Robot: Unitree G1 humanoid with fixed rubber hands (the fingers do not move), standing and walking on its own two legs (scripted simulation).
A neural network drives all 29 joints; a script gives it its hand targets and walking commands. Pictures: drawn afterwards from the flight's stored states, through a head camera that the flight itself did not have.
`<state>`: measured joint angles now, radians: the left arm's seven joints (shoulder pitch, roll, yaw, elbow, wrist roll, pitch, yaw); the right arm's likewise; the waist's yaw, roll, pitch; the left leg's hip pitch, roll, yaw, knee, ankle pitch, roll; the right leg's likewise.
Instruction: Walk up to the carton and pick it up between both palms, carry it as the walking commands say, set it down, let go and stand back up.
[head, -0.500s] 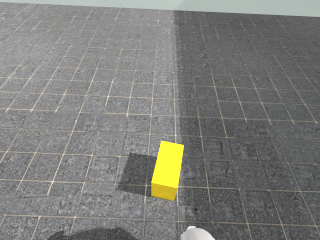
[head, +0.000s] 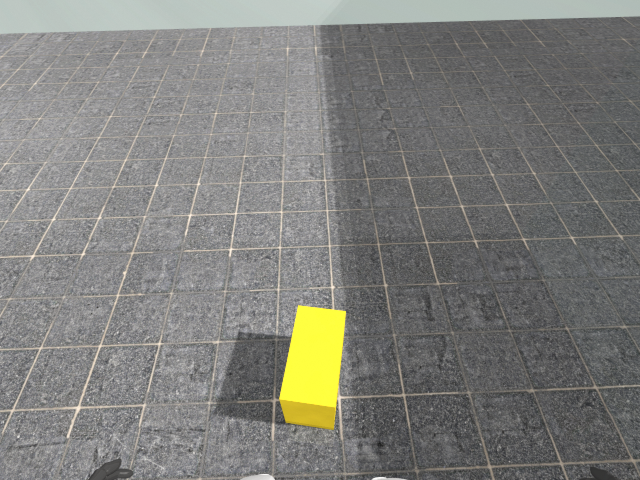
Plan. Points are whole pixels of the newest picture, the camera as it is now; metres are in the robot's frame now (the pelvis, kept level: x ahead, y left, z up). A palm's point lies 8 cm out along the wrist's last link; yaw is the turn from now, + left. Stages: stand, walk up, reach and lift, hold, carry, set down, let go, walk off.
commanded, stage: walk up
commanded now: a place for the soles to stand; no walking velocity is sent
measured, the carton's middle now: (315, 367) +0.51 +0.04 -0.65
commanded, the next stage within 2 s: none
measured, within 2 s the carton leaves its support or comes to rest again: neither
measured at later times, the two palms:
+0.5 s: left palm out of the picture +0.10 +0.32 -0.09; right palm out of the picture +0.12 -0.32 -0.08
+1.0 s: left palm out of the picture +0.10 +0.39 -0.09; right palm out of the picture +0.11 -0.26 -0.09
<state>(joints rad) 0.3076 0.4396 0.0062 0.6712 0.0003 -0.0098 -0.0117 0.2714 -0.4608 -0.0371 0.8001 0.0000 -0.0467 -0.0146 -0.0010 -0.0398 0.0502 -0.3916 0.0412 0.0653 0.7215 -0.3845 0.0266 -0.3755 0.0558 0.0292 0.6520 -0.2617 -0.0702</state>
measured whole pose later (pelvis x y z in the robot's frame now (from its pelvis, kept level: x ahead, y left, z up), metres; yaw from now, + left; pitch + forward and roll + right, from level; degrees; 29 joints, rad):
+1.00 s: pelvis +0.01 +0.07 -0.01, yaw -1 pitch +0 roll -2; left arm 0.30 0.44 0.01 0.71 0.00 -0.05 0.06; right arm 0.18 -0.43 -0.05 0.81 0.00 0.03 0.02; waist 0.00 0.03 0.06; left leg -0.37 0.04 0.00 0.74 -0.37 0.02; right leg -0.40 0.03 0.04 0.78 -0.43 -0.02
